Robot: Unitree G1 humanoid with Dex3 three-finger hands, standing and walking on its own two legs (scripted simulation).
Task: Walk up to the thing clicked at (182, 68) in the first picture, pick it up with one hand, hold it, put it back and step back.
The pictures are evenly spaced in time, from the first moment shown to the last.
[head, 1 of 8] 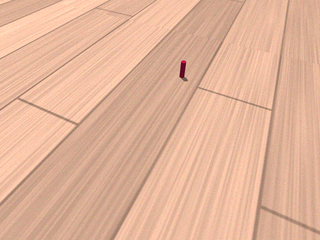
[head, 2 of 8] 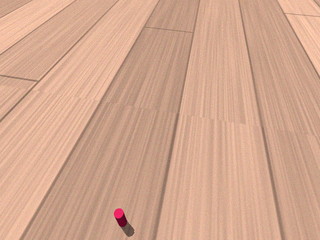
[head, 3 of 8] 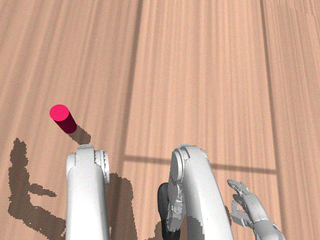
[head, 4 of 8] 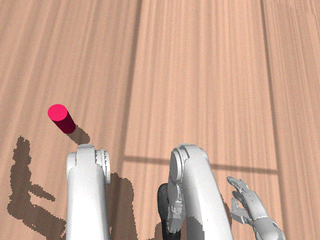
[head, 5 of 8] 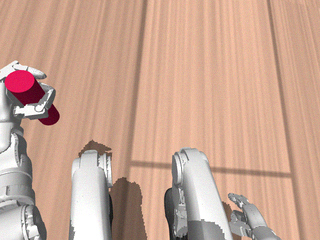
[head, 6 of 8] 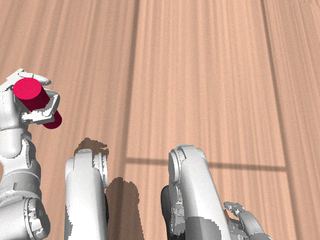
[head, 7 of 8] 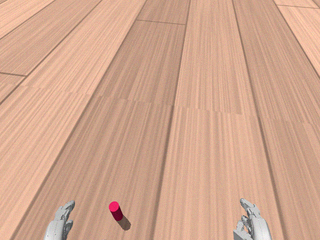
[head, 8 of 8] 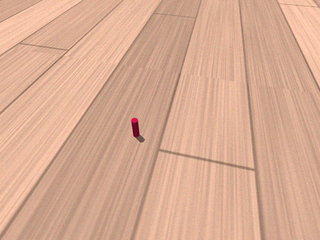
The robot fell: no
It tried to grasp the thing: yes
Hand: left
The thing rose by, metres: 0.67
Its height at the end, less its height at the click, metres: +0.00
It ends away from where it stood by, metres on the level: 0.01
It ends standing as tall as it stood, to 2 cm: yes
